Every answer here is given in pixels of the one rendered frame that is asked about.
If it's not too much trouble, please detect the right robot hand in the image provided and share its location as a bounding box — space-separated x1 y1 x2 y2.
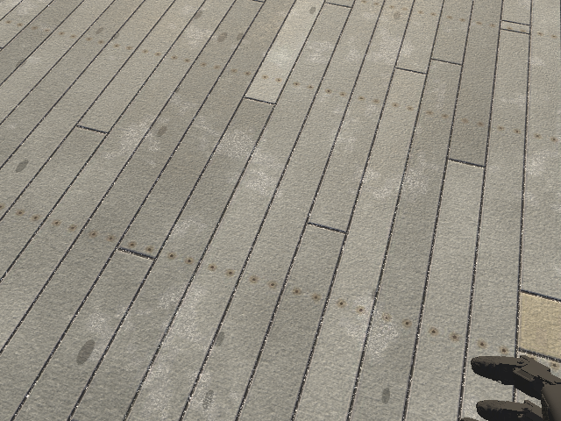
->
460 355 561 421

